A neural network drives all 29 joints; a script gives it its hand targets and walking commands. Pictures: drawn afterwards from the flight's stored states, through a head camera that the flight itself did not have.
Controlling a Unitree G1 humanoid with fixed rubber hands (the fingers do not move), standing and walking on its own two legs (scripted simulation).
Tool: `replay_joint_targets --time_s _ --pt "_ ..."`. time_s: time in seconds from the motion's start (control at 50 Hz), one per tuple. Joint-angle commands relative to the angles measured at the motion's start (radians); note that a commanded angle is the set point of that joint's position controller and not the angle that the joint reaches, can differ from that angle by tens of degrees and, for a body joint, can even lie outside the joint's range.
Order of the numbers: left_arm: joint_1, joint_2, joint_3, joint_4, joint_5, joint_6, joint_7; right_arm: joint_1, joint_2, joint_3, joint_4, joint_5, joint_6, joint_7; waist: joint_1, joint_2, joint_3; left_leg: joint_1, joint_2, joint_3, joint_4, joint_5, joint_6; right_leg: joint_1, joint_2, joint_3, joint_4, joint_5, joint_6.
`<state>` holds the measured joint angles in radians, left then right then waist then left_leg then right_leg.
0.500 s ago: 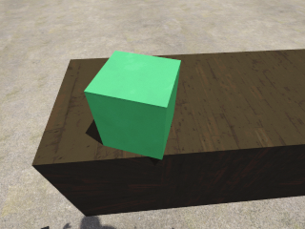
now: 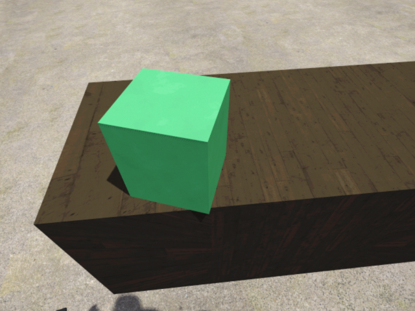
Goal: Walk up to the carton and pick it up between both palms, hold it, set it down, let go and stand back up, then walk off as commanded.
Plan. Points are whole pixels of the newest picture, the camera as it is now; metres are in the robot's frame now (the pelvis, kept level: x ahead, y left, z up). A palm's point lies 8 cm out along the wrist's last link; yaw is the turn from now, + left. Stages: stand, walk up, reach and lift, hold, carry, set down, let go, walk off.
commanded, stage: walk up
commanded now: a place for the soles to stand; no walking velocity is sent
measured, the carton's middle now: (176, 142) +0.49 +0.09 +0.04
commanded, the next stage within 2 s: none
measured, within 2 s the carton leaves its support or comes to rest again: neither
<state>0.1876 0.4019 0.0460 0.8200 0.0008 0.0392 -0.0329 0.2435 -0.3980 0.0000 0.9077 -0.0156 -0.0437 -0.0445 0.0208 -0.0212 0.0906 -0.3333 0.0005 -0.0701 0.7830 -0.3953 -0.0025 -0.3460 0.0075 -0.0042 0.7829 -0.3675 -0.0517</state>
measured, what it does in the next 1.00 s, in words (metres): steps on the spot: left foot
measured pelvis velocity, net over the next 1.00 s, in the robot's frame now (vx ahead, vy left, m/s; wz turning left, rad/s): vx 0.00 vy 0.09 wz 0.08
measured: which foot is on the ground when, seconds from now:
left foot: down 0.00-0.62, up 0.64-0.96, down 0.98-1.00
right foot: down 0.00-0.98, up 1.00-1.00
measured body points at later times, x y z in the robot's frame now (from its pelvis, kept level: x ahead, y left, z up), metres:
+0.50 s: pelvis +0.00 +0.00 +0.00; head +0.02 +0.00 +0.45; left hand +0.10 +0.32 -0.10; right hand +0.08 -0.31 -0.12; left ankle +0.01 +0.16 -0.71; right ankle +0.03 -0.08 -0.71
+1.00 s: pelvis +0.00 +0.09 -0.01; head +0.02 +0.09 +0.44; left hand +0.04 +0.44 -0.10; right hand +0.10 -0.22 -0.13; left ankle +0.06 +0.25 -0.72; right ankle +0.03 -0.08 -0.71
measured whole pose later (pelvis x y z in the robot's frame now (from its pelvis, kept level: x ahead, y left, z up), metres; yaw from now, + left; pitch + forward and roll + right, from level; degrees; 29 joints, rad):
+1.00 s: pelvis +0.00 +0.09 -0.01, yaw +5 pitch -4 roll +0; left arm 0.30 0.45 0.05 0.82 0.00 -0.03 0.01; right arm 0.26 -0.42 0.00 0.90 -0.02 -0.02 0.04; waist 0.01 0.01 0.11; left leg -0.39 0.01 -0.06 0.76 -0.30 -0.01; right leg -0.33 -0.13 -0.01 0.84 -0.44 -0.01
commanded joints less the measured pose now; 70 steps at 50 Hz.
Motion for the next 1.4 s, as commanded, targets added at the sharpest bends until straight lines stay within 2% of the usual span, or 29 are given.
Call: replay_joint_targets --time_s 0.0,0.06,0.08,0.14,0.18,0.2,0.22,0.26,0.32,0.36,0.44,0.48,0.52,0.54,0.56,0.58,0.68,0.84,0.88,0.9,0.94,0.96,1.0,1.04,1.18,1.26,1.3,1.32,1.38 --pt "-0.071 0.268 0.078 -0.066 0.047 -0.029 0.011 0.086 -0.224 -0.081 -0.038 0.008 -0.026 -0.002 -0.020 -0.157 0.019 -0.049 -0.016 0.087 -0.008 -0.140 0.054 -0.038 -0.231 0.256 -0.382 -0.026 -0.159" --pt "-0.112 0.226 0.059 -0.075 0.019 -0.031 0.017 0.183 -0.220 -0.090 -0.026 0.012 -0.042 -0.003 -0.064 -0.132 -0.084 0.125 0.028 0.015 -0.214 0.202 0.075 -0.035 -0.153 0.122 -0.156 0.147 -0.062" --pt "-0.100 0.182 0.046 -0.072 0.009 -0.031 0.016 0.188 -0.237 -0.097 -0.028 -0.003 -0.050 -0.009 -0.063 -0.025 -0.107 0.144 0.112 -0.150 -0.248 0.309 0.117 -0.053 -0.115 0.093 -0.022 0.245 -0.022" --pt "-0.070 0.206 0.060 -0.059 0.014 -0.020 0.015 0.038 -0.320 -0.101 -0.074 -0.009 -0.043 -0.011 -0.006 0.055 -0.071 -0.003 0.257 -0.419 -0.330 0.188 0.242 -0.029 -0.031 0.039 0.011 -0.130 0.012" --pt "0.015 0.179 0.064 -0.033 0.024 -0.031 0.009 -0.068 -0.288 -0.088 -0.077 -0.019 -0.033 -0.003 0.051 0.083 -0.040 -0.152 0.192 -0.277 -0.289 0.079 0.185 0.138 -0.042 0.056 -0.155 -0.154 -0.008" --pt "0.037 0.214 0.071 -0.028 0.030 -0.042 0.012 -0.068 -0.224 -0.067 -0.092 -0.007 -0.029 0.004 0.060 -0.014 -0.049 -0.208 0.096 -0.158 -0.192 0.070 0.117 0.191 -0.123 0.184 -0.335 -0.185 -0.036" --pt "0.017 0.246 0.074 -0.031 0.039 -0.056 0.013 -0.052 -0.197 -0.061 -0.085 0.009 -0.020 0.007 0.040 -0.129 -0.024 -0.208 -0.007 -0.034 -0.094 0.024 0.061 0.165 -0.200 0.320 -0.423 -0.199 -0.077" --pt "-0.045 0.275 0.076 -0.042 0.032 -0.059 0.016 0.020 -0.221 -0.077 -0.060 0.003 -0.016 0.002 0.011 -0.129 -0.044 -0.137 -0.020 0.066 0.055 -0.113 0.033 0.094 -0.329 0.414 -0.435 -0.111 -0.183" --pt "-0.027 0.257 0.066 -0.040 0.034 -0.055 0.020 0.050 -0.198 -0.075 -0.069 0.003 -0.021 0.012 -0.007 -0.104 -0.062 -0.049 -0.013 0.071 -0.025 -0.084 0.051 0.078 -0.279 0.296 -0.360 0.098 -0.141" --pt "-0.082 0.238 0.062 -0.056 0.026 -0.050 0.019 0.092 -0.201 -0.074 -0.048 0.003 -0.034 0.010 -0.033 -0.083 -0.070 0.055 0.001 0.052 -0.135 0.174 0.065 0.025 -0.225 0.204 -0.286 0.163 -0.096" --pt "-0.095 0.198 0.060 -0.071 0.022 -0.032 0.020 0.072 -0.269 -0.090 -0.056 -0.001 -0.049 0.000 -0.020 -0.029 -0.121 0.054 0.202 -0.322 -0.248 0.335 0.197 -0.020 -0.053 0.053 -0.011 0.104 0.003" --pt "-0.043 0.190 0.055 -0.062 0.017 -0.032 0.019 0.017 -0.305 -0.095 -0.070 -0.005 -0.045 -0.003 0.014 0.074 -0.074 0.016 0.228 -0.341 -0.264 0.299 0.236 -0.013 -0.034 0.050 -0.047 -0.013 -0.003" --pt "-0.015 0.202 0.061 -0.037 0.023 -0.050 0.018 -0.023 -0.259 -0.078 -0.070 0.009 -0.042 0.000 0.032 0.008 -0.084 -0.058 0.143 -0.202 -0.182 0.338 0.145 0.119 -0.092 0.110 -0.189 0.154 -0.030" --pt "0.191 0.312 0.085 0.027 -0.001 -0.096 0.043 -0.065 -0.264 -0.104 -0.139 -0.010 -0.004 0.037 0.089 0.128 -0.142 -0.200 -0.007 -0.048 0.076 0.243 0.091 0.301 -0.215 0.298 -0.301 0.058 -0.083" --pt "0.277 0.406 0.114 0.054 0.006 -0.113 0.056 -0.070 -0.186 -0.081 -0.163 -0.030 0.019 0.040 0.101 -0.085 -0.076 -0.397 -0.089 -0.017 0.251 -0.148 0.057 0.357 -0.430 0.568 -0.424 0.075 -0.154" --pt "0.234 0.412 0.121 0.029 0.008 -0.120 0.067 -0.067 -0.224 -0.095 -0.169 -0.040 0.035 0.040 0.079 0.050 -0.042 -0.442 -0.034 -0.107 0.363 -0.175 0.037 0.331 -0.491 0.647 -0.455 0.022 -0.202" --pt "0.135 0.304 0.104 -0.002 0.012 -0.134 0.077 0.026 -0.217 -0.113 -0.145 -0.025 0.045 0.076 0.019 -0.022 0.010 -0.334 0.018 -0.100 0.314 -0.035 0.037 0.156 -0.341 0.362 -0.429 0.048 -0.110" --pt "-0.027 0.326 0.086 -0.091 0.021 -0.113 0.047 0.069 -0.217 -0.120 -0.070 0.005 0.026 0.089 -0.029 -0.208 0.029 -0.004 0.034 0.111 0.023 0.055 0.020 -0.128 -0.255 0.147 -0.395 -0.212 -0.129" --pt "-0.046 0.280 0.065 -0.085 0.018 -0.087 0.044 0.205 -0.220 -0.128 -0.006 0.010 0.007 0.077 -0.101 -0.138 -0.025 0.205 -0.004 0.133 -0.165 0.145 0.020 -0.211 -0.173 0.049 -0.128 -0.171 -0.082" --pt "0.020 0.211 0.040 -0.065 0.018 -0.073 0.049 0.247 -0.231 -0.133 0.014 -0.003 0.001 0.058 -0.102 -0.002 -0.057 0.243 -0.059 0.156 -0.212 0.135 0.020 -0.204 -0.120 -0.022 0.050 -0.098 -0.059" --pt "0.049 0.153 0.023 -0.081 0.010 -0.061 0.059 0.246 -0.346 -0.145 -0.011 -0.027 -0.019 0.040 -0.094 0.282 -0.071 0.197 0.253 -0.491 -0.464 -0.040 0.145 -0.371 0.030 -0.003 0.334 -0.270 0.010" --pt "0.060 0.215 0.041 -0.057 0.008 -0.048 0.066 0.139 -0.352 -0.140 -0.057 -0.015 -0.021 0.035 -0.046 0.127 -0.008 0.094 0.314 -0.599 -0.508 -0.177 0.207 -0.335 -0.009 0.078 0.346 -0.238 0.015" --pt "0.115 0.260 0.048 -0.023 0.014 -0.042 0.055 0.005 -0.379 -0.140 -0.086 -0.001 -0.012 0.035 -0.023 0.146 -0.004 -0.011 0.304 -0.539 -0.546 -0.438 0.223 -0.265 -0.070 0.051 0.308 -0.202 0.011" --pt "0.112 0.251 0.067 -0.014 0.006 -0.041 0.037 -0.004 -0.352 -0.132 -0.095 -0.023 -0.010 0.038 -0.007 0.227 0.071 -0.070 0.215 -0.406 -0.516 -0.403 0.184 -0.219 -0.070 0.032 0.250 -0.166 0.015" --pt "0.077 0.236 0.063 -0.007 0.019 -0.042 0.028 0.029 -0.303 -0.121 -0.096 -0.006 -0.025 0.022 -0.040 0.148 -0.052 0.011 0.238 -0.369 -0.378 -0.014 0.224 -0.131 -0.059 0.023 0.107 -0.151 0.019" --pt "0.169 0.210 0.065 0.036 0.016 -0.056 0.032 -0.065 -0.286 -0.098 -0.103 -0.006 -0.004 0.025 0.034 0.153 -0.066 -0.126 0.151 -0.201 -0.224 0.064 0.154 0.130 -0.017 -0.031 -0.192 -0.010 0.009" --pt "0.203 0.287 0.073 0.042 0.033 -0.076 0.048 -0.078 -0.190 -0.077 -0.114 0.019 0.002 0.025 0.052 -0.103 -0.088 -0.164 0.030 -0.046 0.065 0.104 0.053 0.150 -0.183 0.279 -0.396 -0.017 -0.048" --pt "0.113 0.311 0.072 -0.005 0.039 -0.086 0.049 -0.048 -0.164 -0.066 -0.110 0.028 0.004 0.025 0.011 -0.134 -0.052 -0.221 -0.029 0.057 0.108 0.012 0.028 0.151 -0.284 0.441 -0.428 -0.013 -0.102" --pt "0.005 0.317 0.070 -0.040 0.032 -0.079 0.037 0.029 -0.225 -0.081 -0.069 0.009 -0.007 0.019 -0.032 -0.121 -0.037 -0.108 0.002 0.051 0.096 -0.193 0.047 -0.003 -0.347 0.444 -0.374 -0.032 -0.201"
